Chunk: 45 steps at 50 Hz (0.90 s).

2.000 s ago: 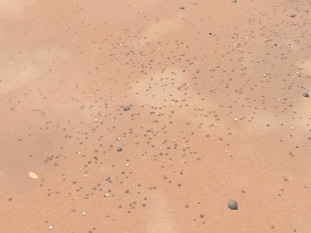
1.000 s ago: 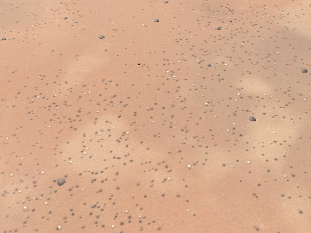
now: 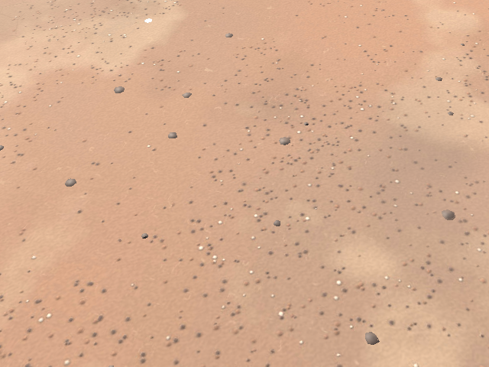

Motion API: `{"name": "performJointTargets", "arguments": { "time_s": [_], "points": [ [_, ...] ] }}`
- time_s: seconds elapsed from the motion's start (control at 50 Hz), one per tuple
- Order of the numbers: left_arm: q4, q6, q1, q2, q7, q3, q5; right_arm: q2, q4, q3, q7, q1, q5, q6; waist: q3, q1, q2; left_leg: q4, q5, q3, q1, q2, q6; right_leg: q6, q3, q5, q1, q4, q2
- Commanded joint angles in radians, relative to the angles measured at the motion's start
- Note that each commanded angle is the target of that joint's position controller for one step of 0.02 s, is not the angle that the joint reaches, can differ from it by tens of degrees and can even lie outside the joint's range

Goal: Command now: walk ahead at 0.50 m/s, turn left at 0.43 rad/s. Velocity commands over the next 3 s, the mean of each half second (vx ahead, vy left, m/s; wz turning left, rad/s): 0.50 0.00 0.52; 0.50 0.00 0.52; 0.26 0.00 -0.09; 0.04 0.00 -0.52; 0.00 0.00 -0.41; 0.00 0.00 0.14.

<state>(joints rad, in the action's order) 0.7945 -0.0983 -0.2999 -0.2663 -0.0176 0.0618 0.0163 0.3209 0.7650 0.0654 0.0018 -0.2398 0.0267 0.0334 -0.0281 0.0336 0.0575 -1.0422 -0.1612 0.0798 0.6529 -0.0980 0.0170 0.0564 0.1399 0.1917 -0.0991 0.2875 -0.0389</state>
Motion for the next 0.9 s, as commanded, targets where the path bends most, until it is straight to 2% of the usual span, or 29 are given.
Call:
{"name": "performJointTargets", "arguments": {
  "time_s": [0.02, 0.12, 0.18, 0.22, 0.24, 0.26, 0.28, 0.3, 0.32, 0.34, 0.36, 0.38, 0.4, 0.42, 0.48, 0.52, 0.58, 0.62, 0.68, 0.72, 0.74, 0.76, 0.78, 0.8, 0.82, 0.84, 0.86, 0.88, 0.9],
  "points": [
    [-0.058, -0.023, 0.085, -0.127, 0.012, 0.029, 0.0, 0.021, -0.059, 0.003, -0.01, -0.009, -0.003, 0.008, -0.026, -0.031, -0.108, 0.13, 0.161, 0.029, 0.025, -0.027, 0.002, 0.128, -0.094, -0.272, -0.016, -0.17, 0.267],
    [-0.013, 0.001, 0.005, -0.176, 0.024, 0.043, -0.016, -0.006, -0.134, -0.015, -0.045, 0.169, -0.005, 0.013, -0.082, 0.041, -0.073, 0.348, 0.221, -0.061, 0.044, -0.013, -0.03, 0.113, -0.008, -0.305, 0.094, -0.162, 0.3],
    [0.008, 0.028, -0.026, -0.196, 0.026, 0.05, -0.03, 0.004, -0.183, -0.013, -0.064, 0.224, -0.004, 0.012, -0.084, 0.045, -0.082, 0.405, 0.126, -0.107, 0.062, 0.009, -0.066, 0.094, 0.023, -0.437, 0.205, -0.092, 0.327],
    [0.005, 0.043, -0.013, -0.224, 0.033, 0.057, -0.035, 0.031, -0.198, 0.002, -0.07, 0.195, -0.004, 0.006, -0.03, 0.007, -0.12, 0.411, 0.028, -0.166, -0.038, 0.07, -0.102, 0.071, 0.055, -0.756, 0.238, 0.027, 0.325],
    [0.001, 0.051, -0.005, -0.237, 0.039, 0.06, -0.037, 0.057, -0.192, 0.016, -0.069, 0.134, -0.004, 0.002, 0.019, -0.034, -0.14, 0.405, -0.022, -0.192, -0.13, 0.109, -0.125, 0.06, 0.066, -0.91, 0.24, 0.135, 0.32],
    [-0.004, 0.058, 0.007, -0.244, 0.043, 0.061, -0.04, 0.098, -0.168, 0.041, -0.062, 0.017, -0.002, -0.002, 0.086, -0.104, -0.138, 0.434, -0.024, -0.202, -0.293, 0.15, -0.156, 0.041, 0.082, -0.961, 0.196, 0.305, 0.301],
    [-0.012, 0.055, 0.016, -0.229, 0.047, 0.052, -0.04, 0.156, -0.128, 0.074, -0.045, -0.15, -0.001, -0.009, 0.169, -0.194, -0.098, 0.502, 0.032, -0.148, -0.572, 0.156, -0.199, 0.003, 0.094, -0.817, 0.033, 0.551, 0.261],
    [-0.061, 0.037, -0.058, -0.106, 0.038, 0.014, -0.003, 0.273, -0.116, 0.101, -0.025, -0.198, 0.001, -0.013, 0.251, -0.134, 0.142, 0.522, -0.026, 0.31, -0.942, -0.097, -0.343, -0.062, 0.08, -0.053, -0.407, 0.926, 0.119],
    [-0.083, -0.004, -0.04, -0.096, 0.022, -0.003, -0.009, 0.257, -0.155, 0.086, -0.031, -0.192, -0.005, 0.005, 0.409, -0.124, 0.133, 0.695, -0.147, 0.772, -1.073, -0.247, -0.472, -0.074, -0.167, 0.419, -0.604, 1.116, -0.02],
    [-0.113, -0.028, 0.083, -0.175, 0.008, 0.019, -0.05, 0.18, -0.149, 0.062, -0.037, -0.173, -0.013, 0.018, 0.313, -0.166, 0.041, 0.745, -0.139, 0.651, -1.016, -0.221, -0.405, -0.054, -0.249, 0.342, -0.702, 1.127, 0.043],
    [-0.131, -0.041, 0.118, -0.167, 0.006, 0.013, -0.058, 0.152, -0.146, 0.054, -0.037, -0.127, -0.012, 0.026, 0.188, -0.131, 0.005, 0.749, -0.077, 0.508, -0.872, -0.18, -0.365, -0.036, -0.236, 0.253, -0.707, 1.048, 0.084],
    [-0.118, -0.045, 0.113, -0.157, 0.014, 0.014, -0.036, 0.126, -0.153, 0.046, -0.035, -0.058, -0.008, 0.029, 0.117, -0.081, -0.06, 0.754, 0.023, 0.402, -0.728, -0.133, -0.33, -0.041, -0.229, 0.193, -0.657, 0.952, 0.124],
    [-0.109, -0.037, 0.097, -0.168, 0.018, 0.022, -0.018, 0.095, -0.169, 0.036, -0.031, -0.01, -0.016, 0.03, 0.084, -0.046, -0.045, 0.772, 0.122, 0.33, -0.624, -0.1, -0.314, -0.05, -0.23, 0.149, -0.587, 0.884, 0.149],
    [-0.105, -0.024, 0.08, -0.167, 0.017, 0.025, -0.011, 0.088, -0.181, 0.032, -0.028, 0.012, -0.024, 0.03, 0.077, -0.023, -0.023, 0.794, 0.174, 0.304, -0.555, -0.08, -0.313, -0.063, -0.23, 0.122, -0.532, 0.857, 0.156],
    [-0.11, 0.002, 0.088, -0.127, 0.02, 0.015, 0.002, 0.116, -0.168, 0.04, -0.011, 0.002, -0.019, 0.036, 0.059, -0.012, -0.022, 0.818, 0.289, 0.217, -0.441, -0.045, -0.319, -0.117, -0.198, 0.051, -0.494, 0.734, 0.142],
    [-0.134, 0.006, 0.173, -0.103, 0.022, 0.004, 0.001, 0.134, -0.153, 0.045, 0.002, -0.026, -0.014, 0.032, 0.034, -0.04, -0.009, 0.817, 0.254, 0.175, -0.406, -0.012, -0.291, -0.138, -0.191, -0.072, -0.493, 0.576, 0.122],
    [-0.158, -0.002, 0.287, -0.083, 0.011, -0.008, -0.01, 0.142, -0.135, 0.048, 0.012, -0.065, -0.008, 0.021, 0.024, -0.089, 0.023, 0.799, 0.118, 0.163, -0.377, 0.022, -0.244, -0.141, -0.186, -0.246, -0.415, 0.35, 0.07],
    [-0.173, -0.01, 0.33, -0.099, 0.003, -0.005, -0.021, 0.15, -0.119, 0.051, 0.014, -0.098, -0.004, 0.017, 0.022, -0.105, 0.033, 0.779, 0.06, 0.21, -0.396, 0.0, -0.234, -0.135, -0.2, -0.276, -0.383, 0.286, 0.052],
    [-0.177, -0.023, 0.322, -0.143, -0.007, 0.013, -0.027, 0.134, -0.109, 0.049, 0.018, -0.108, 0.0, 0.011, 0.026, -0.086, 0.056, 0.696, 0.006, 0.306, -0.475, -0.038, -0.214, -0.104, -0.238, -0.204, -0.352, 0.22, 0.051],
    [-0.158, -0.032, 0.242, -0.162, -0.007, 0.027, -0.028, 0.124, -0.114, 0.049, 0.019, -0.086, -0.003, 0.005, 0.038, -0.037, 0.082, 0.623, 0.024, 0.341, -0.484, -0.035, -0.19, -0.067, -0.222, -0.132, -0.254, 0.188, 0.048],
    [-0.137, -0.036, 0.153, -0.183, -0.001, 0.041, -0.021, 0.09, -0.118, 0.037, 0.017, -0.086, -0.007, 0.005, 0.086, 0.007, 0.072, 0.525, 0.05, 0.316, -0.461, 0.011, -0.161, -0.038, -0.217, -0.123, -0.117, 0.16, 0.062],
    [-0.125, -0.04, 0.02, -0.231, 0.008, 0.056, -0.004, 0.024, -0.131, 0.013, 0.013, -0.102, -0.019, 0.006, 0.215, 0.058, -0.035, 0.258, -0.058, 0.235, -0.365, 0.076, -0.123, 0.022, -0.364, -0.047, 0.117, 0.162, 0.217],
    [-0.094, -0.026, -0.063, -0.315, 0.005, 0.075, 0.009, -0.029, -0.166, -0.005, 0.012, -0.23, 0.01, 0.015, 0.326, 0.001, -0.373, -0.065, -0.433, 0.097, -0.018, 0.211, -0.057, 0.18, -0.83, 0.222, 0.412, 0.051, 0.434],
    [-0.101, -0.022, -0.048, -0.229, -0.003, 0.059, -0.014, 0.075, -0.141, 0.011, 0.017, -0.228, 0.02, 0.014, 0.266, 0.019, -0.307, -0.214, -0.417, 0.115, 0.12, 0.134, -0.041, 0.181, -0.947, 0.453, 0.388, -0.006, 0.457],
    [-0.112, -0.016, -0.008, -0.168, 0.001, 0.042, -0.019, 0.132, -0.146, 0.029, 0.017, -0.129, 0.012, 0.009, 0.15, 0.044, -0.216, -0.256, -0.323, 0.1, 0.15, 0.1, -0.035, 0.14, -0.795, 0.417, 0.283, -0.016, 0.416],
    [-0.112, -0.011, 0.031, -0.146, 0.001, 0.031, -0.01, 0.125, -0.152, 0.029, 0.02, -0.077, -0.002, 0.004, 0.092, 0.034, -0.147, -0.24, -0.25, 0.072, 0.115, 0.071, -0.031, 0.116, -0.664, 0.277, 0.176, -0.02, 0.369],
    [-0.101, -0.007, 0.053, -0.122, 0.001, 0.023, -0.006, 0.107, -0.161, 0.028, 0.017, -0.041, -0.013, 0.007, 0.042, 0.023, -0.134, -0.194, -0.201, 0.073, 0.094, 0.049, -0.029, 0.116, -0.569, 0.155, 0.092, -0.037, 0.327],
    [-0.092, -0.009, 0.06, -0.11, 0.003, 0.017, 0.0, 0.085, -0.164, 0.026, 0.011, -0.041, -0.009, 0.007, 0.028, 0.002, -0.16, -0.16, -0.17, 0.072, 0.048, 0.028, -0.031, 0.111, -0.499, 0.077, 0.036, -0.057, 0.297],
    [-0.083, -0.013, 0.06, -0.102, 0.003, 0.015, -0.001, 0.066, -0.162, 0.023, 0.007, -0.048, -0.003, 0.006, 0.025, -0.007, -0.175, -0.128, -0.158, 0.06, 0.02, 0.023, -0.031, 0.115, -0.45, 0.034, 0.011, -0.078, 0.276]
  ]
}}
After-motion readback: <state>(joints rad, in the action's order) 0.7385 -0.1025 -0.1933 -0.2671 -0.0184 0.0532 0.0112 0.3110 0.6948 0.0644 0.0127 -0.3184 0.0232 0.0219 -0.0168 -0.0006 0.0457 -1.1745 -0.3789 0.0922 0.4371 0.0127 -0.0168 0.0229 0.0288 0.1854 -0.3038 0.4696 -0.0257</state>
